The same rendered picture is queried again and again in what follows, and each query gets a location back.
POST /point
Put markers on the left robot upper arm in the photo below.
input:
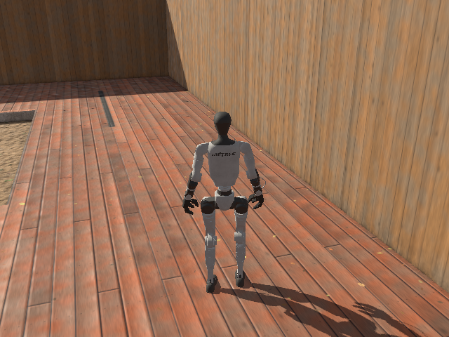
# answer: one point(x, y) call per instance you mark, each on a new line
point(201, 149)

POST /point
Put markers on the robot left forearm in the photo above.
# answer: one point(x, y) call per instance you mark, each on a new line
point(191, 186)

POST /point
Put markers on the robot right hand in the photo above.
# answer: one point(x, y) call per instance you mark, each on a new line
point(255, 198)

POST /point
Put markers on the robot right forearm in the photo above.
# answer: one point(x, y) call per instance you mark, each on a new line
point(256, 185)

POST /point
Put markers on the robot left hand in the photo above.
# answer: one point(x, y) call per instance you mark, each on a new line
point(186, 204)

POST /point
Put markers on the robot foot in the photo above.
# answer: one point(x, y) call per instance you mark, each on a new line
point(210, 287)
point(239, 281)

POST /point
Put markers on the right robot foot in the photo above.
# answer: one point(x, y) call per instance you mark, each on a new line
point(239, 281)

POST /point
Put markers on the left robot foot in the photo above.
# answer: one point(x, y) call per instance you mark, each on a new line
point(210, 287)

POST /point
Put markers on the right robot upper arm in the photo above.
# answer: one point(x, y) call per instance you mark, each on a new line
point(248, 158)

